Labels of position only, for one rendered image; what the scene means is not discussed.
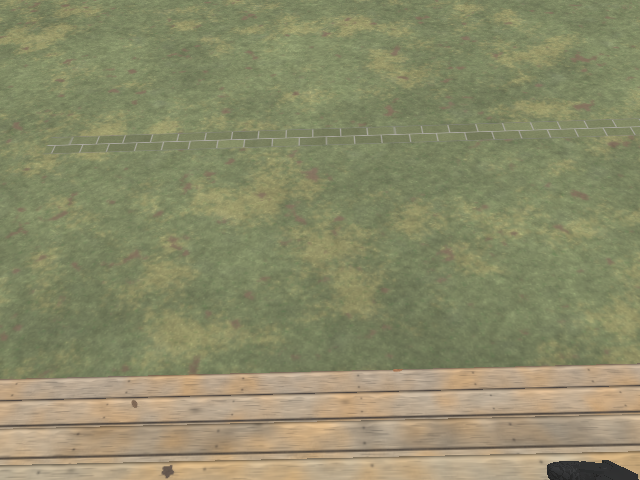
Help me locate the stairs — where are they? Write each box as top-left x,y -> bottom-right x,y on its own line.
0,363 -> 640,480

